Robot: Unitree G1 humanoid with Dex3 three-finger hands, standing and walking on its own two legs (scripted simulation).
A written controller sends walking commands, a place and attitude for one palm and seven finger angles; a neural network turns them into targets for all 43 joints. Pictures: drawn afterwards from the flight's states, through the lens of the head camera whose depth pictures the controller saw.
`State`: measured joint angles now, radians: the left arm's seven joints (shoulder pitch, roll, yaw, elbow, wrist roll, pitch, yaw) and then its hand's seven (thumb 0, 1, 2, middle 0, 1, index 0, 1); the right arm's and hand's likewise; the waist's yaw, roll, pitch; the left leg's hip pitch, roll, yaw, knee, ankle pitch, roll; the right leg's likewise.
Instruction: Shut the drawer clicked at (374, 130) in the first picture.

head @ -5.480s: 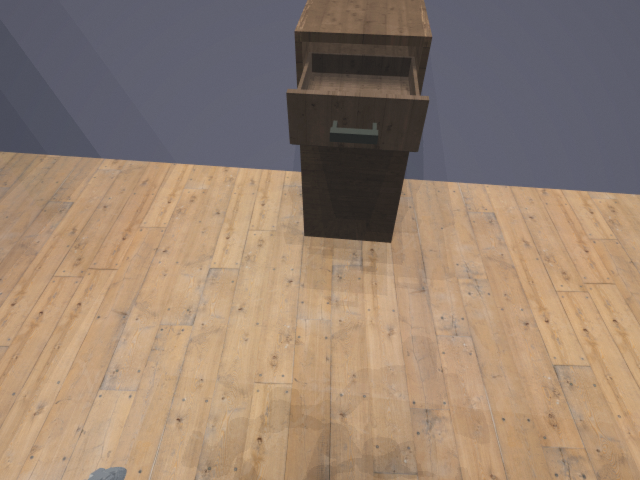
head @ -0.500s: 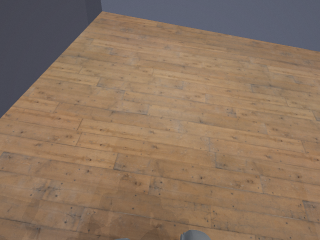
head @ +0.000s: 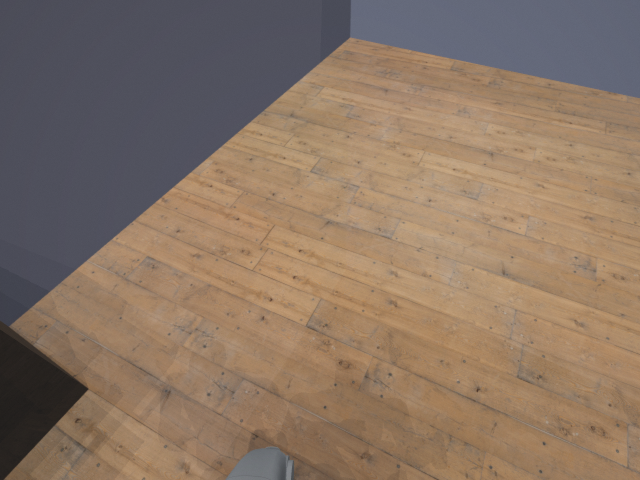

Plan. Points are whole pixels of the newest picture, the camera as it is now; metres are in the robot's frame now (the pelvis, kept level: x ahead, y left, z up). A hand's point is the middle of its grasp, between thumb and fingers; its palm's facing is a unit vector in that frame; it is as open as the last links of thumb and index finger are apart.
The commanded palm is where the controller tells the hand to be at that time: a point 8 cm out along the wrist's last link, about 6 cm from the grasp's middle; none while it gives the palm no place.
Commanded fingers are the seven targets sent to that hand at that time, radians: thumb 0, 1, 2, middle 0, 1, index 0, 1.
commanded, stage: turn to face it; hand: left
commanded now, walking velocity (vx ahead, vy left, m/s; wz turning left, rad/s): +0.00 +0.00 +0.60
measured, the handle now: out of the picture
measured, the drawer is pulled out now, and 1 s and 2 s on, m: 0.29 0.29 0.29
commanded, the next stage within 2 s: take the last steps up to it in 1.64 s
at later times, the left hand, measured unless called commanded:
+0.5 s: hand out of the picture +0.03 +0.27 -0.16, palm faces +0.32 -0.90 -0.28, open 7.4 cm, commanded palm none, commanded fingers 0.00 0.90 0.90 -0.20 -0.30 -0.20 -0.30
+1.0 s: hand out of the picture -0.09 +0.22 -0.18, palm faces +0.61 -0.75 -0.25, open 7.4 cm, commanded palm none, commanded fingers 0.00 0.90 0.90 -0.20 -0.30 -0.20 -0.30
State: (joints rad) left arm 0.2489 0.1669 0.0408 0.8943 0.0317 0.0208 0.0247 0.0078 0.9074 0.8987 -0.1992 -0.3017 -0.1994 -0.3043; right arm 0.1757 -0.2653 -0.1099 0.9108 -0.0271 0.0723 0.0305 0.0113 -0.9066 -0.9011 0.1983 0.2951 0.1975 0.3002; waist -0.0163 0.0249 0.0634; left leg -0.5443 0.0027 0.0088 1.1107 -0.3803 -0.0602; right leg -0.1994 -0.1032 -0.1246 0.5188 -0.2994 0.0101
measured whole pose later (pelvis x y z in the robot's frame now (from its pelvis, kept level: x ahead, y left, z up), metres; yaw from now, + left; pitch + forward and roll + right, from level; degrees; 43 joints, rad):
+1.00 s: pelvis +0.00 +0.03 -0.01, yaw +37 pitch +0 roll +1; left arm 0.27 0.22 0.06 0.89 0.03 0.03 0.02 0.01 0.90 0.90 -0.20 -0.30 -0.20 -0.30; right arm 0.12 -0.25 -0.07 0.90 -0.02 0.06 0.03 0.01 -0.91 -0.90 0.20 0.29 0.20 0.30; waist 0.01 -0.03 0.10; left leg -0.30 0.02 0.09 0.65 -0.34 -0.04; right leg -0.22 -0.19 -0.25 0.64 -0.38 0.04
